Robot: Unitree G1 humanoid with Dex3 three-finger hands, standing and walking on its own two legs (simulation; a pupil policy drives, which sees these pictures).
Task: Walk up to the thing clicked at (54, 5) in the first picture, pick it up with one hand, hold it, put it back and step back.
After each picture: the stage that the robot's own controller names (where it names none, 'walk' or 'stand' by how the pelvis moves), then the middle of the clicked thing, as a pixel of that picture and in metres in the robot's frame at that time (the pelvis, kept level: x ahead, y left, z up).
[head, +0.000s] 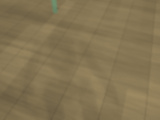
stand; (54, 4) +2.18 +0.41 -0.65
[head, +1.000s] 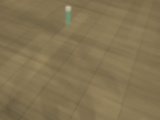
walk; (68, 15) +2.04 +0.19 -0.63
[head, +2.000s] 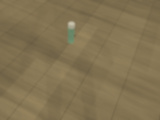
walk; (71, 33) +1.37 +0.08 -0.64
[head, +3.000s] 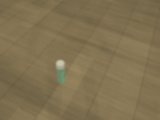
walk; (60, 72) +0.88 +0.16 -0.64
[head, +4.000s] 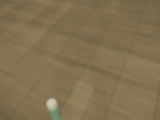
walk; (54, 110) +0.56 +0.25 -0.63
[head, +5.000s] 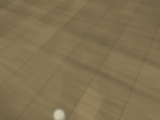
stand; out of the picture +0.44 +0.19 -0.64
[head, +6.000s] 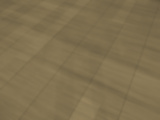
stand; out of the picture +0.40 +0.19 -0.65
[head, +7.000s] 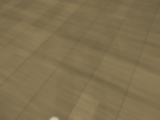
stand; out of the picture +0.40 +0.20 -0.65
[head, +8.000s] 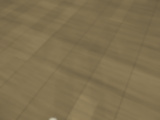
stand; out of the picture +0.42 +0.21 -0.66
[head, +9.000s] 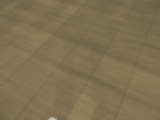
stand; out of the picture +0.41 +0.21 -0.66
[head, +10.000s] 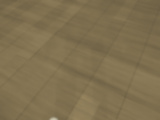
stand; out of the picture +0.41 +0.21 -0.66
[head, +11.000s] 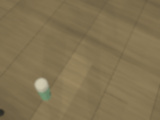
go down; (43, 90) +0.46 +0.20 -0.52
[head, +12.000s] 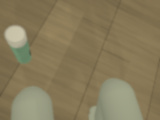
go down; (20, 47) +0.51 +0.22 -0.25
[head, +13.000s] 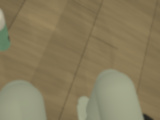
close in; out of the picture +0.51 +0.23 -0.22
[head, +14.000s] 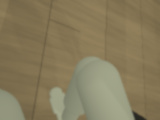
close; out of the picture +0.50 +0.28 -0.17
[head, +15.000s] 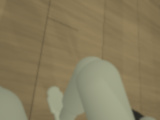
lift; out of the picture +0.48 +0.27 -0.17
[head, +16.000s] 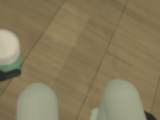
lift; (7, 59) +0.38 +0.24 -0.05
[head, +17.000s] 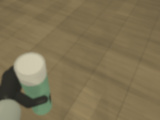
hold; (37, 89) +0.31 +0.15 +0.07
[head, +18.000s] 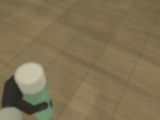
hold; (38, 95) +0.30 +0.16 +0.02
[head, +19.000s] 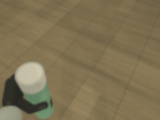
hold; (38, 95) +0.30 +0.16 +0.03
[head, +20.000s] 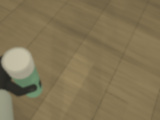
crouch; (27, 77) +0.36 +0.18 -0.02
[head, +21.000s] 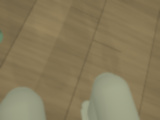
lower; out of the picture +0.51 +0.23 -0.04
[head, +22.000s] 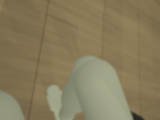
lower; out of the picture +0.48 +0.27 -0.17
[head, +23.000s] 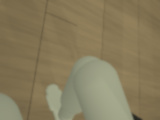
lower; out of the picture +0.48 +0.28 -0.18
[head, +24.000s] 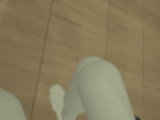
lower; out of the picture +0.47 +0.27 -0.18
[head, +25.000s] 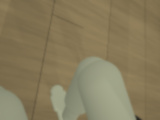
lower; out of the picture +0.47 +0.27 -0.18
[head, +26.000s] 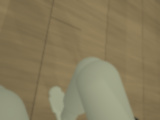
open; out of the picture +0.48 +0.25 -0.18
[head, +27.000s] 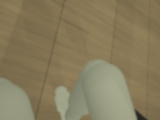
stand; out of the picture +0.47 +0.25 -0.18
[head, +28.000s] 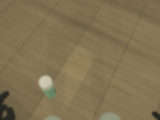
stand; (48, 88) +0.45 +0.18 -0.47
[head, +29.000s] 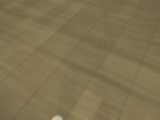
stand; out of the picture +0.42 +0.16 -0.60
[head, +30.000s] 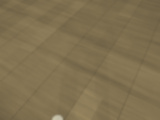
stand; out of the picture +0.42 +0.16 -0.60
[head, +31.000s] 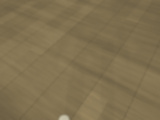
stand; out of the picture +0.44 +0.16 -0.65
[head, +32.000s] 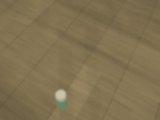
walk; (61, 100) +0.46 +0.11 -0.64
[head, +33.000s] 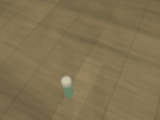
walk; (67, 88) +0.61 +0.16 -0.63
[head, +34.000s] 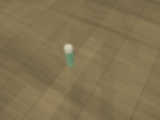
walk; (69, 56) +0.94 +0.17 -0.63
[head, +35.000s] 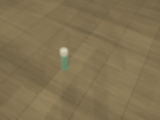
stand; (64, 59) +1.03 +0.16 -0.65
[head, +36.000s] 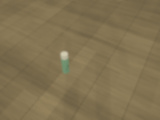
stand; (65, 62) +1.04 +0.17 -0.66
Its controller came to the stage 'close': yes
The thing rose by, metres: 0.68
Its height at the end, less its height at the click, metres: +0.00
